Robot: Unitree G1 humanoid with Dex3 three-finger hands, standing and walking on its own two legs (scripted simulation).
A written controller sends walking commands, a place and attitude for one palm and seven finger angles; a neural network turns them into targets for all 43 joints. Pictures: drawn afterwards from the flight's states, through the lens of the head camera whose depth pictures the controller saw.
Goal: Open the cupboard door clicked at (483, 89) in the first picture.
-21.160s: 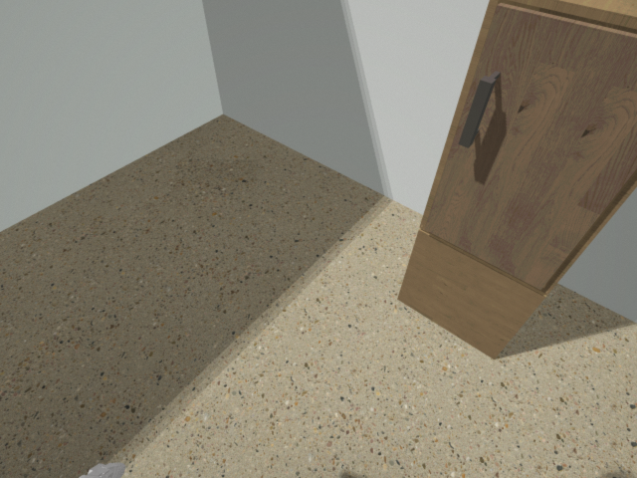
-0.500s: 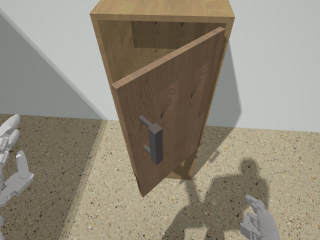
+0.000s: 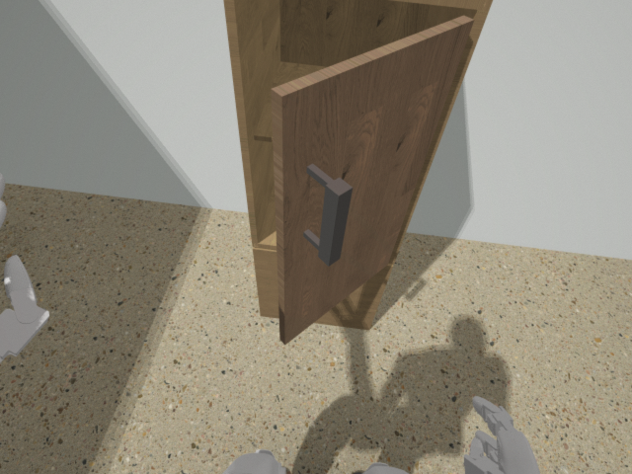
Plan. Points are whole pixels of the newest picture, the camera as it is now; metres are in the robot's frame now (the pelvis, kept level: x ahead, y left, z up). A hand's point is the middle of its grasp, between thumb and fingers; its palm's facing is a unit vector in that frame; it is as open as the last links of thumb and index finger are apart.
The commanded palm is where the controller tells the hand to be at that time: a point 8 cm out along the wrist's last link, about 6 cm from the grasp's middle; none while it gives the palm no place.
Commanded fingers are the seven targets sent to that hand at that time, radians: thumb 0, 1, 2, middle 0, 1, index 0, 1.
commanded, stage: step back with the hand held close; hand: left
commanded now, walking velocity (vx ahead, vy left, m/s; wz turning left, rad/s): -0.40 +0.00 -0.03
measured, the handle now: (322, 216) +0.42 +0.02 +0.09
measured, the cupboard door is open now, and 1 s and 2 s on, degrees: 48 48 48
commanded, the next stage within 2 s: stop stepping back and stand still in 0.30 s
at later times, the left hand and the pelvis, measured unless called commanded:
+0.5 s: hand (30, 395) +0.15 +0.23 +0.18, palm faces +0.26 -0.82 -0.50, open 7.4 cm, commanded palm +0.09 +0.28 +0.20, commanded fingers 0.00 0.90 0.90 -0.20 -0.30 -0.20 -0.30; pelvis -0.08 -0.01 +0.01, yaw -5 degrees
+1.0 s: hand out of the picture +0.09 +0.26 +0.18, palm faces +0.41 -0.81 -0.42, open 7.4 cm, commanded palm +0.02 +0.30 +0.20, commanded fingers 0.00 0.90 0.90 -0.20 -0.30 -0.20 -0.30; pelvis -0.13 +0.00 +0.02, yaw -3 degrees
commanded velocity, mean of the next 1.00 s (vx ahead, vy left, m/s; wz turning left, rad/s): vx -0.06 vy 0.01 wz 0.00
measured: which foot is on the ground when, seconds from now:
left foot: down 0.00-0.38, up 0.40-0.48, down 0.50-0.68, up 0.70-0.84, down 0.86-1.00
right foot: down 0.00-0.02, up 0.04-0.32, down 0.34-1.00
